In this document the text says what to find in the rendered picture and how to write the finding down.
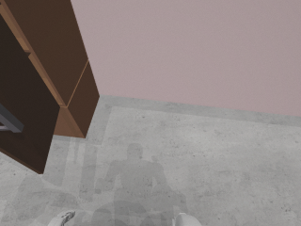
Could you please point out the robot right thigh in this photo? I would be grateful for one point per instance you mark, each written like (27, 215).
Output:
(185, 220)

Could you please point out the cupboard door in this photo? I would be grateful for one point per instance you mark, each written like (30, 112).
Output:
(25, 95)

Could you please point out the robot left hand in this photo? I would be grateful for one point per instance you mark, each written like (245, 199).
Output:
(62, 218)

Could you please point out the handle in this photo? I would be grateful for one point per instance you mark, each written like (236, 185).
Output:
(10, 122)

